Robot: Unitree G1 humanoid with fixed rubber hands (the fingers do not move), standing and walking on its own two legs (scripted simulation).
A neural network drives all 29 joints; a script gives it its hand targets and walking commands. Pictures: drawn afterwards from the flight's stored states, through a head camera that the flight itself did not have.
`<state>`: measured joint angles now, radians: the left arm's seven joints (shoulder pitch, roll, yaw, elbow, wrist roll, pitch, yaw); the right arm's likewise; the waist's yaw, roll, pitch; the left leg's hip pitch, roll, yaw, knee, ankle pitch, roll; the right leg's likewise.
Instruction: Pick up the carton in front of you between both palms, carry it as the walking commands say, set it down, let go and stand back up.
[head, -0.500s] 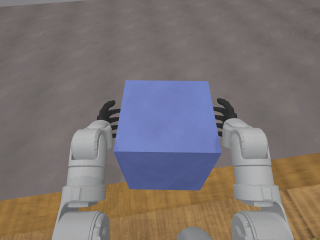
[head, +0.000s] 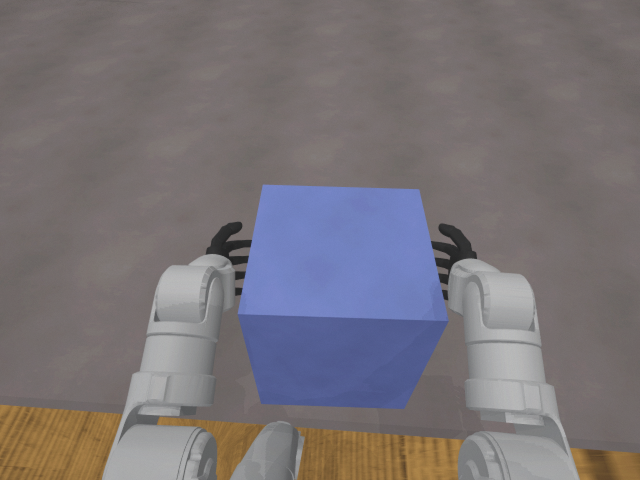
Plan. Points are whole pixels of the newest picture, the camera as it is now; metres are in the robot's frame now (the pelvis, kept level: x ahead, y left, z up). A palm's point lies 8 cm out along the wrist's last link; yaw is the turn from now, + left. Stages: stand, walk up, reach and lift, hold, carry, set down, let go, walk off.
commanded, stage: carry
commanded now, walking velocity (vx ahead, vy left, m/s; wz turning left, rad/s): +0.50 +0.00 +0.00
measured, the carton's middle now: (336, 301) +0.34 +0.04 +0.00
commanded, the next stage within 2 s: none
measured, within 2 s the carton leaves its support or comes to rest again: neither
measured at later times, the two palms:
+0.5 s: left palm (307, 168) +0.74 +0.14 -0.10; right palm (442, 183) +0.72 -0.16 -0.09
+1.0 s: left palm (308, 119) +1.10 +0.19 -0.22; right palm (406, 125) +1.12 -0.11 -0.22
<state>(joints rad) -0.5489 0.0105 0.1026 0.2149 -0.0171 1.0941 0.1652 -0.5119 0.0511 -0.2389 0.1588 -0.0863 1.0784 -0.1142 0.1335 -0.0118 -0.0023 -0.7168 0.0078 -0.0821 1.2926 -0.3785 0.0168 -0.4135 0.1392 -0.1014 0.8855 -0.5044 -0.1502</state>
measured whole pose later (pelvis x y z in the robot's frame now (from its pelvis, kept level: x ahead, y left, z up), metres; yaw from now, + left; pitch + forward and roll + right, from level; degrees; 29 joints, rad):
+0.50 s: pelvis +0.39 +0.03 -0.17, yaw +0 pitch +3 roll +1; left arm -0.47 -0.05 0.24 0.04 0.08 1.09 0.12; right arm -0.58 0.00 -0.11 0.21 0.05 1.03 -0.18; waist -0.16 -0.03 0.01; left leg -0.34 -0.12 0.07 0.99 -0.70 0.13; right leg -0.76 -0.03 0.04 0.85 0.17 -0.04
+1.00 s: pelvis +0.78 +0.01 -0.27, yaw +0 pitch +5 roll +0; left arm -0.44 -0.04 0.14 0.06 -0.01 0.99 0.16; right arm -0.39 0.09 -0.21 -0.03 -0.07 1.00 -0.13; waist 0.09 0.01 0.03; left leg -0.70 0.04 0.06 0.65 -0.07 0.03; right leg -0.19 0.04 -0.09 0.57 -0.47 -0.06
